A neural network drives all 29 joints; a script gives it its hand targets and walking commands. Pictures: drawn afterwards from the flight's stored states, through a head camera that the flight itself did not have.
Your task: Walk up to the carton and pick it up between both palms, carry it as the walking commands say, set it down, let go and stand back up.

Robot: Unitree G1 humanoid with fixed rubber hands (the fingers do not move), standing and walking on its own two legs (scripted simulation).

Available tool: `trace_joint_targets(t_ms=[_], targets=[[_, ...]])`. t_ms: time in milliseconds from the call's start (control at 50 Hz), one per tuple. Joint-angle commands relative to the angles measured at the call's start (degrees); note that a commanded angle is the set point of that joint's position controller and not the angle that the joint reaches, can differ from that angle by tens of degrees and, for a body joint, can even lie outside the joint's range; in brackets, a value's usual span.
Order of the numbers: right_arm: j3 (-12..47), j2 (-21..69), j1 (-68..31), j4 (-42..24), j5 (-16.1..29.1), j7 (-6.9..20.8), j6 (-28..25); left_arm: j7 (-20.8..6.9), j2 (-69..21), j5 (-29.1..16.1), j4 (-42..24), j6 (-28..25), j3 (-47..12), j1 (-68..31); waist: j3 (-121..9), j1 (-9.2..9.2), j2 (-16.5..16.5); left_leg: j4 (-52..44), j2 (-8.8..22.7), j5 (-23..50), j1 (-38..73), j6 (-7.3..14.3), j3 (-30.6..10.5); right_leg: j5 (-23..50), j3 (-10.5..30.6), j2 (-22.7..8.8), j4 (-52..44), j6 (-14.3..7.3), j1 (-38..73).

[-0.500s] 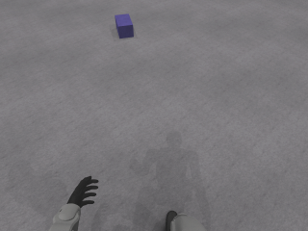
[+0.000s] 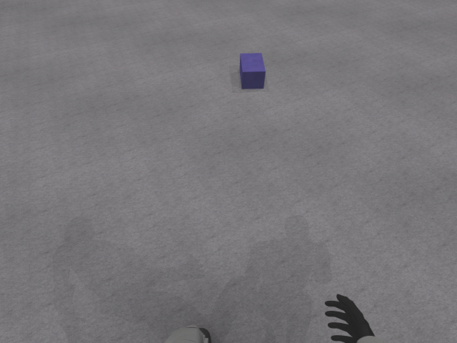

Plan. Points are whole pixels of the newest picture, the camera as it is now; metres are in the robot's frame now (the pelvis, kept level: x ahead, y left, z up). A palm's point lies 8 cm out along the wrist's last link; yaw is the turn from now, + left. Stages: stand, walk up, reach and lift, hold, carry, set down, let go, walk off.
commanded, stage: walk up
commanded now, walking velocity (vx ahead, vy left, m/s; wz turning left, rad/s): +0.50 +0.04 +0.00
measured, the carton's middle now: (251, 70) +2.01 +0.10 -0.70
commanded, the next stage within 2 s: none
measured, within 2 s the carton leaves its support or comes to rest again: neither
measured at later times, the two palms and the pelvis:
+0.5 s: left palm (173, 203) +0.42 +0.21 -0.11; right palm out of the picture +0.10 -0.22 -0.11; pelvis +0.24 +0.00 +0.00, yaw +0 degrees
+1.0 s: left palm (152, 224) +0.35 +0.24 -0.11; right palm (336, 159) +0.63 -0.21 -0.12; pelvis +0.47 +0.01 +0.01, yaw +1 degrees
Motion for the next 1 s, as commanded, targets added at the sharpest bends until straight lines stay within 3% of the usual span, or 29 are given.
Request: trace_joint_targets(t_ms=[0, 20, 40, 60, 80, 100, 140, 160, 240, 340, 420, 460, 500, 520, 540, 560, 580, 600, 620, 640, 680, 760, 840, 940, 980], targets=[[-2.84, -7.27, 15.08, 2.34, -0.68, -1.87, -2.03, 0.55, 8.41, -0.32, -2.28, -0.03, 0.77, -1.25, -5.56, -9.04, -0.57, -4.95, -1.18, -4.9, 27.86, 2.42, 0.42, 18.38, 1.15, -5.47, 15.63, -7.58, -16.85], [-4.39, -12.69, 26.03, 4.25, -0.84, -2.77, -2.55, 0.16, 4.22, -0.51, -4.24, -0.2, -0.48, -0.87, -14.64, -12.54, 11.71, -9.62, 16.02, -16.51, 40.32, 6.76, -20.46, -3.03, -1.94, -1.42, 36.63, -4.51, -28.55], [-5.1, -17.81, 31.69, 5.85, 0.94, -3.0, -2.31, 0.28, 3.97, 0.04, -5.08, -0.05, 0.05, -1.1, -16.13, -14.15, 13.46, -18.95, 25.2, -21.31, 40.61, 11.84, -40.48, -13.03, 2.93, 3.8, 47.33, -4.83, -39.21], [-4.33, -15.62, 27.27, 5.97, 1.34, -3.07, -2.27, 0.06, 5.27, 0.53, -3.92, 0.38, 0.83, -3.29, -9.24, -11.74, 4.5, -18.59, 25.03, -15.58, 33.72, 11.7, -40.71, -8.13, 7.15, 0.28, 54.08, -4.87, -42.11], [-3.66, -12.54, 21.56, 4.67, 0.94, -2.9, -2.84, -0.41, 4.54, 0.34, -3.47, 0.35, 0.56, -5.02, -4.48, -9.54, 1.82, -16.84, 21.64, -7.05, 27.27, 10.46, -33.06, -2.14, 7.83, -1.99, 54.64, -4.92, -41.55], [-3.16, -9.89, 16.86, 3.83, 0.78, -2.7, -3.31, -0.74, 3.76, -0.01, -2.74, 0.3, 0.28, -4.94, -2.7, -7.16, 3.54, -16.6, 17.21, 1.3, 22.99, 9.02, -25.02, 1.98, 7.73, -3.19, 51.55, -4.54, -38.45], [-1.64, -5.07, 15.5, 4.22, 1.01, -2.69, -4.01, -1.41, 3.65, 0.26, -2.56, 1.44, 0.57, -5.0, -0.96, -5.32, 8.29, -18.31, 12.56, 5.68, 17.24, 7.22, -16.32, 5.59, 6.24, -3.04, 48.14, -3.14, -34.02], [-1.43, -4.67, 17.1, 5.14, 1.1, -2.73, -4.27, -1.75, 3.7, 0.48, -2.89, 2.06, 0.74, -6.13, -0.96, -5.28, 9.1, -18.63, 11.68, 7.81, 16.8, 7.12, -14.36, 6.95, 5.4, -2.5, 46.84, -2.6, -33.26], [-1.23, -5.84, 23.22, 7.27, 1.2, -3.38, -4.64, -2.54, 4.13, 0.77, -5.36, 3.61, 1.03, -14.5, 0.21, -6.77, 8.45, -18.99, 11.7, 14.3, 20.86, 7.71, -11.09, 11.99, 3.79, -1.49, 41.08, -1.65, -37.76], [-1.16, -5.97, 27.65, 8.38, 1.03, -4.02, -4.47, -3.47, 3.2, 0.24, -9.67, 3.84, 0.39, -26.82, 4.01, -9.53, 8.48, -21.04, 11.88, 10.03, 23.59, 7.32, -8.49, 17.34, 2.73, -0.75, 28.31, -2.1, -40.54], [-1.51, -6.88, 28.92, 9.28, 0.79, -4.28, -4.24, -3.45, 3.0, -0.33, -12.72, 3.19, -0.04, -32.94, 5.23, -11.04, 9.94, -21.11, 12.04, 10.48, 25.0, 7.37, -6.14, 16.88, 1.41, 0.39, 18.11, -3.19, -36.37], [-1.54, -6.66, 27.7, 10.37, 0.53, -4.09, -3.58, -3.17, 2.43, 0.06, -13.91, 2.45, -0.3, -32.93, 4.1, -9.61, 13.44, -20.1, 9.3, 8.74, 22.14, 7.59, -2.59, 12.76, -0.08, 1.67, 14.8, -4.23, -27.29], [-1.98, -7.92, 27.65, 10.91, 1.1, -4.24, -3.15, -2.24, 4.02, 0.46, -12.4, 1.72, 0.61, -27.14, 2.12, -7.42, 8.74, -13.09, 9.43, 15.65, 20.61, 7.33, -2.66, 10.49, -2.16, 4.07, 12.74, -4.53, -18.37], [-2.1, -8.47, 27.9, 11.11, 1.33, -4.3, -2.92, -1.59, 5.24, 0.68, -10.19, 1.1, 1.27, -20.89, -1.2, -4.84, 4.06, -3.39, 7.6, 21.15, 19.38, 6.53, -0.59, 9.98, -3.61, 5.49, 9.08, -5.05, -10.42], [-1.94, -7.99, 28.75, 10.87, 1.48, -4.27, -2.84, -0.84, 8.24, 1.23, -6.89, 0.27, 2.32, -11.0, -7.8, -1.43, -0.21, 9.97, 5.21, 17.24, 11.62, 5.13, 0.32, 8.46, -0.35, 2.31, 9.35, -6.47, 4.02], [-1.39, -3.59, 30.66, 8.68, 1.6, -4.17, -3.01, -0.32, 14.95, 1.96, -5.67, -0.39, 3.57, -1.63, -17.02, 0.73, -12.89, 29.48, 0.58, -12.19, -1.45, 2.8, 0.6, 5.48, 23.17, -17.4, 5.38, -9.48, 16.96], [-3.05, -5.09, 33.77, 9.33, 0.74, -3.9, -2.9, 0.06, 21.33, -0.26, -4.46, 0.9, 4.37, 1.53, -20.9, 0.49, -14.88, 39.66, -3.33, -24.66, -7.61, 2.45, -8.32, 2.7, 47.04, -25.71, -5.22, -13.38, 15.39], [-3.46, -5.96, 30.45, 8.99, 0.11, -3.31, -2.46, 0.62, 18.8, -0.53, -4.42, 1.27, 3.9, -3.4, -13.4, -1.83, -8.13, 44.31, -0.37, -19.57, -9.93, 1.95, -11.91, 3.04, 43.84, -23.78, -5.9, -12.98, 8.29], [-2.63, -3.54, 26.4, 8.46, 0.21, -2.94, -2.41, 0.64, 14.39, 0.1, -5.12, 0.72, 2.66, -8.84, -6.37, -3.56, -6.04, 43.94, 1.62, -13.8, -10.03, 1.84, -11.12, 6.75, 33.5, -20.97, -4.14, -12.08, 0.27], [-2.26, -2.18, 24.51, 8.87, 0.52, -2.73, -2.15, 0.44, 10.65, 0.19, -5.1, 0.33, 1.73, -12.08, -3.45, -5.11, -5.51, 41.39, 3.15, -8.73, -7.37, 1.5, -10.54, 10.56, 24.92, -17.06, -3.81, -10.6, -6.13], [-2.5, -1.72, 24.84, 8.98, 0.33, -1.96, -0.66, 0.07, 6.43, 0.31, -4.95, -0.48, 0.74, -12.97, -2.24, -6.88, -9.25, 38.64, 3.37, -5.65, -4.26, 1.12, -8.46, 15.41, 15.29, -11.95, -4.41, -8.78, -12.17], [-1.93, -1.99, 17.81, 5.94, -0.03, -0.56, 1.39, -0.03, 7.52, 0.1, -3.44, -1.26, 0.68, -6.28, 0.46, -5.89, -9.88, 32.13, 3.18, -0.79, -8.78, 0.11, -5.98, 19.5, 10.71, -11.34, -6.83, -8.78, -11.87], [-1.3, -2.32, 8.23, 1.98, 0.25, 0.69, 1.58, 0.57, 8.42, 0.3, -3.39, -1.2, 1.34, -2.6, 2.85, -4.25, -9.53, 19.37, 3.49, 3.26, -10.8, -1.54, -4.65, 13.14, 8.36, -11.18, -10.27, -9.12, -10.14], [-1.15, -2.89, -0.64, -1.58, 0.72, 1.43, 0.74, 0.86, 10.16, 0.46, -3.23, -1.04, 2.3, -0.79, 4.69, -2.32, -10.0, 4.84, 2.35, 5.49, -4.26, -1.35, -2.42, 9.69, 6.03, -11.8, -11.8, -8.78, -8.91], [-0.8, -2.05, -1.08, -2.21, 0.64, 0.84, 0.09, 0.06, 9.32, 0.26, -2.78, -0.88, 1.9, -1.95, 2.9, -2.72, -13.1, 2.04, 0.48, 2.39, 3.31, -0.57, -0.3, 6.98, 3.38, -9.89, -10.82, -9.01, -10.33]])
